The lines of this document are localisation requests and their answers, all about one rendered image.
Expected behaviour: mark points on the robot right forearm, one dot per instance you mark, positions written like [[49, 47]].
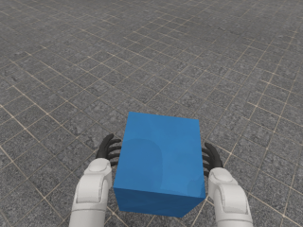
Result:
[[230, 202]]

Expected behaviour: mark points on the robot left hand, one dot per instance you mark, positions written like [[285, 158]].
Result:
[[104, 149]]

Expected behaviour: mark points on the carton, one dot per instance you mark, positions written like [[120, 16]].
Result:
[[160, 167]]

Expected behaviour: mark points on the robot right hand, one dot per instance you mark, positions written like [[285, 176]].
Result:
[[213, 159]]

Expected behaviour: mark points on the robot left forearm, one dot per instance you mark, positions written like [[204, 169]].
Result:
[[91, 196]]

